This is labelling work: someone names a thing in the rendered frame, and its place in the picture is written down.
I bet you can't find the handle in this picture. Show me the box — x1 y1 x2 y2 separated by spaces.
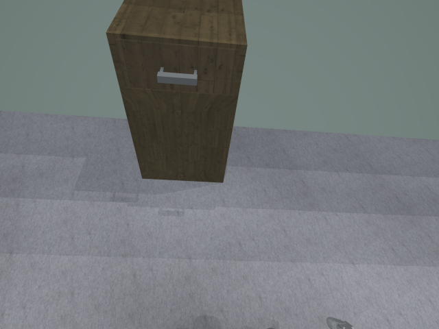
157 67 198 86

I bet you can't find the drawer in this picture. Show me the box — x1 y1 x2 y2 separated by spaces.
116 38 239 95

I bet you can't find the cabinet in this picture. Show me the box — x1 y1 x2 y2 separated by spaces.
106 0 248 183

